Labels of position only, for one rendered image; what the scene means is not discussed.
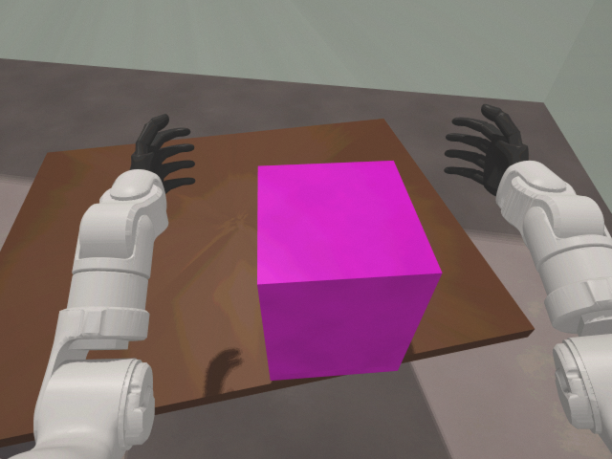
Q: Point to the robot right hand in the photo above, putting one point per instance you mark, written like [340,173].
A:
[504,149]

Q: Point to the robot left forearm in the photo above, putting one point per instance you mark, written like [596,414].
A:
[106,305]

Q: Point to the robot right forearm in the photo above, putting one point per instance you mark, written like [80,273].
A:
[569,243]

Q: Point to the carton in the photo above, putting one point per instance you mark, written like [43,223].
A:
[344,269]

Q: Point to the right robot upper arm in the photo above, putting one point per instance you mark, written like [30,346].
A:
[584,383]

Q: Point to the robot left hand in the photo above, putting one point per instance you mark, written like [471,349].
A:
[149,155]

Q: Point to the left robot upper arm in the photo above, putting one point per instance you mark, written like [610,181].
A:
[94,409]

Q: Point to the table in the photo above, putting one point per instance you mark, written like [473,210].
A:
[205,342]

